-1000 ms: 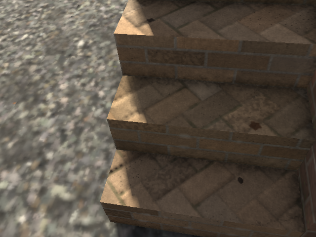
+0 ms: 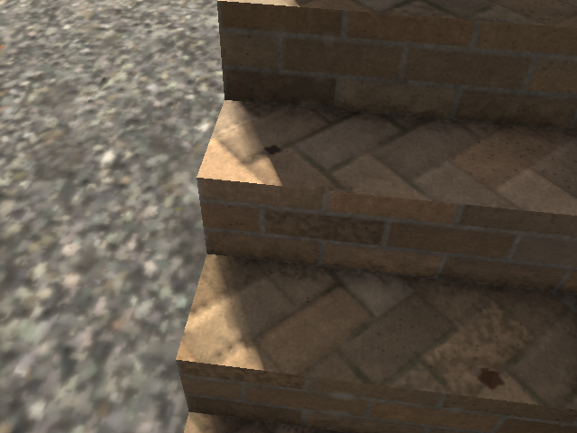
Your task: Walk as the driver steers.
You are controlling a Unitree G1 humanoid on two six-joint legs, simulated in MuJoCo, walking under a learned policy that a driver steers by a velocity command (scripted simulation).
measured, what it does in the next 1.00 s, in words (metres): climbs: right foot 0.20 m higher, then left foot 0.20 m higher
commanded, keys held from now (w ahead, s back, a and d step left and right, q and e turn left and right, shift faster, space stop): w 1.00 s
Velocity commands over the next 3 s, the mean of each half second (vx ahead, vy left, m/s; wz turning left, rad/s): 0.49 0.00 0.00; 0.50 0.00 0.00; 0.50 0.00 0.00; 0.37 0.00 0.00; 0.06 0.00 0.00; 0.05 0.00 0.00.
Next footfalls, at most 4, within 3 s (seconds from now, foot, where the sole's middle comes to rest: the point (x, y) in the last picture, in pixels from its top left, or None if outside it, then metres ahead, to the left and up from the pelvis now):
0.32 right None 0.33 -0.18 -0.57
0.84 left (300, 313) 0.61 -0.01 -0.37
1.40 right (438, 163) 0.79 -0.26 -0.16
1.90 left None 1.07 -0.10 0.04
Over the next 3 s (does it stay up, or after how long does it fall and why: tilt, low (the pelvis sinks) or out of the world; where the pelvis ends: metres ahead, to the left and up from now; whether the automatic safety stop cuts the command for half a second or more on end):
stays up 1.03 -0.24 0.81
